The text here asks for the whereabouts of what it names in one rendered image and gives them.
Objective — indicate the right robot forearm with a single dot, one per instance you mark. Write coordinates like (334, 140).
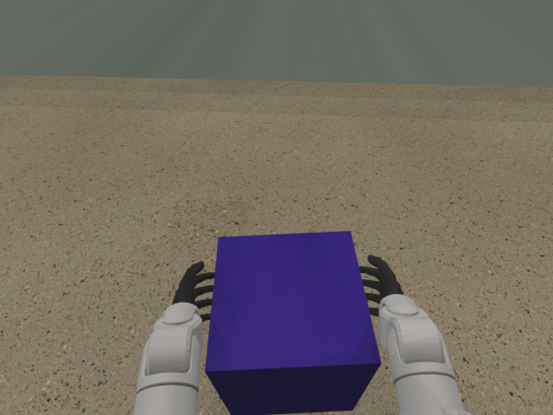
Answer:
(420, 366)

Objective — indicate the left robot forearm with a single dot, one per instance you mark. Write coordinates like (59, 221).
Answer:
(169, 374)

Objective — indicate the left robot hand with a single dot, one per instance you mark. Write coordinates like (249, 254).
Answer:
(187, 293)

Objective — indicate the carton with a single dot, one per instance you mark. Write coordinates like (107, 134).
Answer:
(290, 329)

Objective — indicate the right robot hand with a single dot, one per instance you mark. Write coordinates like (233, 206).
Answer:
(386, 284)

